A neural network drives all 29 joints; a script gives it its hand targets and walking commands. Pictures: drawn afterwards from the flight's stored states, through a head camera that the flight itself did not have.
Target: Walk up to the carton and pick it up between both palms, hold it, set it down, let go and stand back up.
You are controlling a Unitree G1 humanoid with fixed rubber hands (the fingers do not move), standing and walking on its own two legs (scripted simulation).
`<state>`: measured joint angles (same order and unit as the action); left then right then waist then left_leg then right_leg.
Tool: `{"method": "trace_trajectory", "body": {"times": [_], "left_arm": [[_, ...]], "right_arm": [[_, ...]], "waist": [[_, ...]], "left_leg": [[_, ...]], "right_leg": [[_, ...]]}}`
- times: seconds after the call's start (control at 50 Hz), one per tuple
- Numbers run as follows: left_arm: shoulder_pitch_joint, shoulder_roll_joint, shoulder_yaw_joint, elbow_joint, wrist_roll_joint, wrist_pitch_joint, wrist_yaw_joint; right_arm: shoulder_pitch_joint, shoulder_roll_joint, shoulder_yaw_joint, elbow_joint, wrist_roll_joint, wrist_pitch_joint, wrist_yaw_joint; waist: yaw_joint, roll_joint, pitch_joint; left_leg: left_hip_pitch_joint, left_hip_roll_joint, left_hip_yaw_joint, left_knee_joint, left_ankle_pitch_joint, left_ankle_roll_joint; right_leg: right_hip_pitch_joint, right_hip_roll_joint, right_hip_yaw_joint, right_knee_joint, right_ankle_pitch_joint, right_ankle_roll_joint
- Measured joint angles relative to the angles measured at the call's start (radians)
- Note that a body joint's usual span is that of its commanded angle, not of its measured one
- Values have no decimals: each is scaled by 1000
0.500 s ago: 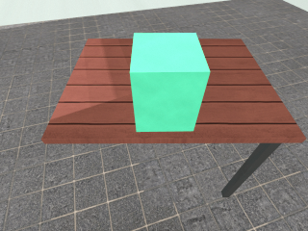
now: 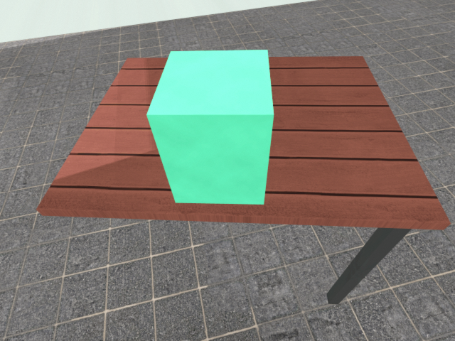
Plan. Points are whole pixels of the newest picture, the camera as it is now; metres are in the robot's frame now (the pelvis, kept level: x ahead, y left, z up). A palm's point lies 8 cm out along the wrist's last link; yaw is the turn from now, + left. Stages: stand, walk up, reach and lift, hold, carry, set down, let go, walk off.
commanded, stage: walk up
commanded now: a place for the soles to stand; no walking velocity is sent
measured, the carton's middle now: (218, 130) +0.50 +0.03 +0.08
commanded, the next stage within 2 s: reach and lift in 1.16 s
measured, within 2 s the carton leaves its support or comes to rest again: neither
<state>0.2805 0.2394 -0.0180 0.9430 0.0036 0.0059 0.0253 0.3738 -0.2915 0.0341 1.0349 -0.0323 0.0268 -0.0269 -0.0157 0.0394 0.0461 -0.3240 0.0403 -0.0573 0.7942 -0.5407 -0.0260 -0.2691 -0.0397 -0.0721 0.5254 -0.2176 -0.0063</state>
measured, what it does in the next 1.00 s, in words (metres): steps on the spot: left foot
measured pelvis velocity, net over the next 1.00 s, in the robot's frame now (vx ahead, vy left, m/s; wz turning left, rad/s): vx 0.03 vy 0.02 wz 0.06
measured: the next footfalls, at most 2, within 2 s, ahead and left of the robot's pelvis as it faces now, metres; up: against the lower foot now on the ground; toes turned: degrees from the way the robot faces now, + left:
left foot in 0.28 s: +0.06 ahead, +0.14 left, +0.00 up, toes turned +7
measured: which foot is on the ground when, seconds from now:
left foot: up 0.00-0.26, down 0.28-1.00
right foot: down 0.00-1.00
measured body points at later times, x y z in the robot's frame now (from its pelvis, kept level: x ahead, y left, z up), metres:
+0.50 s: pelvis +0.03 +0.03 +0.00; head +0.03 +0.04 +0.45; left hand +0.05 +0.29 -0.14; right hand +0.10 -0.23 -0.13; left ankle +0.02 +0.14 -0.73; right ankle +0.04 -0.12 -0.73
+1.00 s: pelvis +0.03 +0.02 +0.01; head +0.04 +0.02 +0.46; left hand +0.05 +0.29 -0.13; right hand +0.06 -0.25 -0.14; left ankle +0.02 +0.14 -0.73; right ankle +0.04 -0.12 -0.73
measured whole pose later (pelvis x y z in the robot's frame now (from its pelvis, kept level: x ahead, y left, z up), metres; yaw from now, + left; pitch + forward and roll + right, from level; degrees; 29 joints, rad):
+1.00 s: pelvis +0.03 +0.02 +0.01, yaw +3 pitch -1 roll +0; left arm 0.28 0.29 -0.06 0.98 0.02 -0.01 0.02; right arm 0.27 -0.29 0.05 1.05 0.00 0.01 -0.01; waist 0.00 0.01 0.03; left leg -0.19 0.02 0.01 0.46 -0.25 -0.01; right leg -0.19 -0.06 -0.08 0.45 -0.23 0.03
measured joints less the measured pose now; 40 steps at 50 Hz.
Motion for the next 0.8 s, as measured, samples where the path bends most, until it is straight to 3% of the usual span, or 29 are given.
{"method": "trace_trajectory", "body": {"times": [0.14,0.22,0.3,0.36,0.4,0.52,0.8], "left_arm": [[15,-6,12,-21,22,-17,12],[14,7,20,-29,32,-13,12],[6,35,10,-26,32,-4,-1],[8,44,-6,-30,18,1,-5],[14,42,-17,-30,16,-2,-6],[26,37,-38,-1,18,-22,-7],[9,48,-41,22,14,-21,-5]], "right_arm": [[-71,-4,-21,-34,-18,1,-4],[-112,0,-32,-50,-14,5,2],[-142,13,-35,-64,-8,-8,10],[-140,33,-26,-58,28,-10,13],[-139,40,-19,-48,36,-6,16],[-145,42,-3,-34,34,-18,24],[-119,6,4,1,29,-19,21]], "waist": [[29,-5,21],[39,-18,30],[31,-41,30],[34,-59,6],[37,-64,-10],[32,-58,-18],[17,-37,-11]], "left_leg": [[-33,-8,40,23,80,-6],[11,-4,56,-89,136,-1],[91,-21,79,-276,308,28],[101,-31,82,-279,282,28],[112,-33,83,-297,280,30],[134,-38,85,-325,286,34],[136,-29,74,-330,289,23]], "right_leg": [[36,-5,-23,-49,3,-7],[31,-19,-28,-28,-12,4],[7,-47,-27,39,-50,27],[20,-40,-4,28,-96,1],[38,-35,5,-13,-52,-4],[67,-39,12,-60,-16,49],[73,-29,2,-67,-16,41]]}}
